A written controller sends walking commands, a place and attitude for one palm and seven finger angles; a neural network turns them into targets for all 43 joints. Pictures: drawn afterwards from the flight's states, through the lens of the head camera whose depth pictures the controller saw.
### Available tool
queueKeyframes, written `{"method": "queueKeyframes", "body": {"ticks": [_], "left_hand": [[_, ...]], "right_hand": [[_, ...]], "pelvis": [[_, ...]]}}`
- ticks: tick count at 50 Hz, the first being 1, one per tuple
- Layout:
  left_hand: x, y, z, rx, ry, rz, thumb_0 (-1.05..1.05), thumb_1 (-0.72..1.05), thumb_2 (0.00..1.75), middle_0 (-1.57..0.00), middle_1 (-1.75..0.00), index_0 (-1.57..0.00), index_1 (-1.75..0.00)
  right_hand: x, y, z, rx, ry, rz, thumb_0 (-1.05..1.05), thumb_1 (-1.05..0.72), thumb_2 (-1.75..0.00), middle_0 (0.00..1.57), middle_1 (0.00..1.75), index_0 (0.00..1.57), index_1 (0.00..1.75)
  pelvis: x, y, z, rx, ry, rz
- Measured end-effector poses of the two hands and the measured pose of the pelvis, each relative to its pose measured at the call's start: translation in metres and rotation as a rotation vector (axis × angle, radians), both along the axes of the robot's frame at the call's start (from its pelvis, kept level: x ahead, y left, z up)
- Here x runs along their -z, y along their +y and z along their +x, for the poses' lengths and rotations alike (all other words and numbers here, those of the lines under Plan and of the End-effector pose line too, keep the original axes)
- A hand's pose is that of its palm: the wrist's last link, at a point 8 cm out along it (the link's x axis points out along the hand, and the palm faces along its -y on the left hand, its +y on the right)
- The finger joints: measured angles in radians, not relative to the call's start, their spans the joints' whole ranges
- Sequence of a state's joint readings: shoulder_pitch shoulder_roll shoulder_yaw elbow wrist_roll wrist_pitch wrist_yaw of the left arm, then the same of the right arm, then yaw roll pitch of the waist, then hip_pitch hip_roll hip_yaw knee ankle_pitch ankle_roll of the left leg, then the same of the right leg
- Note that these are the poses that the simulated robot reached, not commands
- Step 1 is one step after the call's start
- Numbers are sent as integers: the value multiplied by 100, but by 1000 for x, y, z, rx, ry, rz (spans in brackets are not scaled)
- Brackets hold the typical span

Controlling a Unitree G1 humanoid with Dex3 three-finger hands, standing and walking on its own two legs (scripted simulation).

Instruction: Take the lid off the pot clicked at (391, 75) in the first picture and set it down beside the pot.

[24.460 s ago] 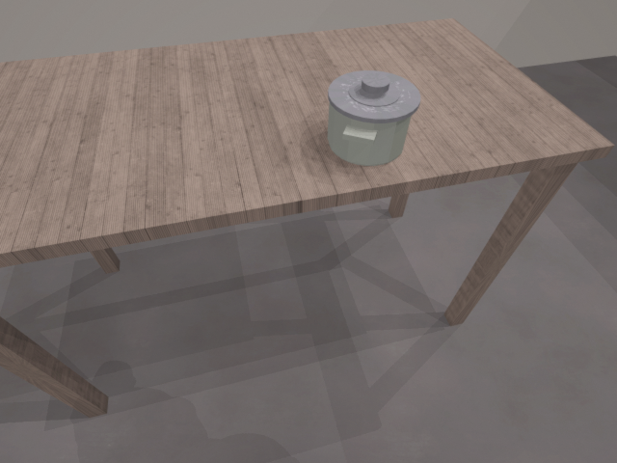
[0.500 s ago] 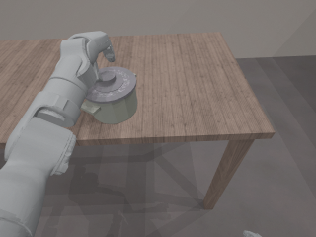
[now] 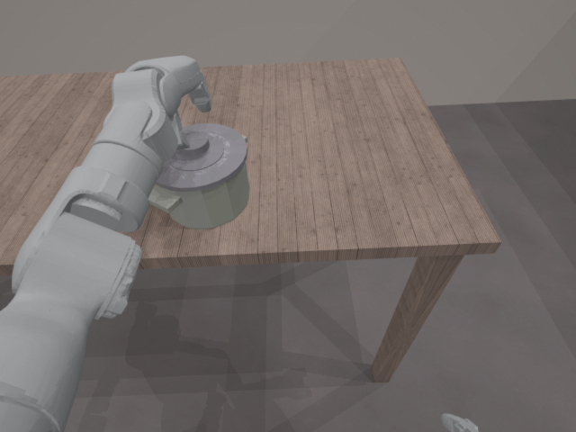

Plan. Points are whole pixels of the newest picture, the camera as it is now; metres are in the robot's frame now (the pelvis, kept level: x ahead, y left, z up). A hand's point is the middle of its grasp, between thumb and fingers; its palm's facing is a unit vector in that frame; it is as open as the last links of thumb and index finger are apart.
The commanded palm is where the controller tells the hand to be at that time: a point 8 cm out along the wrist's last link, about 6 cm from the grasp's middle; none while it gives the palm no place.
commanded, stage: move the open hand above the knob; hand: left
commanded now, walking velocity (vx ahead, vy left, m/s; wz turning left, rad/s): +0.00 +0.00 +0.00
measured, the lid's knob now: (193, 143) +0.50 +0.14 +0.16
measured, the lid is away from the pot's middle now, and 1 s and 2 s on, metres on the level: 0.00 0.00 0.00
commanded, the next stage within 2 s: lower the open fingers around the knob in 1.56 s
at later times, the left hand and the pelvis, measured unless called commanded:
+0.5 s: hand (177, 121) +0.48 +0.14 +0.21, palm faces -0.28 -0.07 -0.96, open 10.1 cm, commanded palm +0.46 +0.15 +0.27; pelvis +0.00 -0.01 +0.00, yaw +0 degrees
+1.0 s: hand (180, 121) +0.47 +0.14 +0.21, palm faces -0.25 -0.05 -0.97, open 10.1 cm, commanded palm +0.45 +0.14 +0.27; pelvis +0.00 +0.00 +0.00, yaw +0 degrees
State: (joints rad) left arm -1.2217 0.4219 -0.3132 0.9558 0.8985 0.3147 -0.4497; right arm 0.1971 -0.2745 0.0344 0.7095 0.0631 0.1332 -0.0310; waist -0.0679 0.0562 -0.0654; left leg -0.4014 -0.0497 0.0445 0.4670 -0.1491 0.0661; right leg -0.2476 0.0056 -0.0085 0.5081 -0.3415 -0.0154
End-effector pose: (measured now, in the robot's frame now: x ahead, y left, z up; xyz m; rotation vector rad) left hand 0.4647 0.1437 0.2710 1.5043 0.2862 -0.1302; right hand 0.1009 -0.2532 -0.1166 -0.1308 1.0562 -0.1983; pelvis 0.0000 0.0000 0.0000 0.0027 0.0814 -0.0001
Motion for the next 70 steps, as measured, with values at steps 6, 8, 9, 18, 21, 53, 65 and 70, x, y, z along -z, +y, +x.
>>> {"method": "queueKeyframes", "body": {"ticks": [6,8,9,18,21,53,65,70], "left_hand": [[0,1,-1,2,-1,12,0,-21,124,-81,-8,-81,-8],[1,-1,-2,9,2,21,0,-21,124,-81,-8,-81,-8],[2,-3,-2,11,5,19,0,-21,124,-81,-8,-81,-8],[1,-5,4,14,-6,11,0,-21,124,-81,-8,-81,-8],[3,-2,6,-14,12,3,0,-21,124,-81,-8,-81,-8],[0,-3,-5,3,-1,-6,0,-21,124,-81,-8,-81,-8],[0,-1,-13,6,-5,2,0,-21,124,-81,-8,-81,-8],[-2,3,-13,1,-9,-6,0,-21,124,-81,-8,-81,-8]], "right_hand": [[-1,-2,1,0,0,-1,0,-91,-89,20,30,20,30],[0,-3,2,-3,3,-2,0,-91,-89,20,30,20,30],[0,-3,2,-5,5,-3,0,-91,-89,20,30,20,30],[-1,-6,1,8,4,-10,0,-91,-89,20,30,20,30],[1,-7,-1,13,18,-7,0,-91,-89,20,30,20,30],[-1,-2,15,-12,-21,14,0,-91,-89,20,30,20,30],[-4,-3,13,-21,-31,2,0,-91,-89,20,30,20,30],[-4,-4,8,-15,-24,-7,0,-91,-89,20,30,20,30]], "pelvis": [[0,-1,2,-2,0,1],[0,-2,2,-5,-1,1],[0,-2,2,-7,-2,0],[0,-4,3,0,5,2],[0,-4,3,1,6,2],[0,-5,3,-2,-9,4],[0,-5,-2,-4,-21,2],[0,-6,-3,-3,-20,1]]}}
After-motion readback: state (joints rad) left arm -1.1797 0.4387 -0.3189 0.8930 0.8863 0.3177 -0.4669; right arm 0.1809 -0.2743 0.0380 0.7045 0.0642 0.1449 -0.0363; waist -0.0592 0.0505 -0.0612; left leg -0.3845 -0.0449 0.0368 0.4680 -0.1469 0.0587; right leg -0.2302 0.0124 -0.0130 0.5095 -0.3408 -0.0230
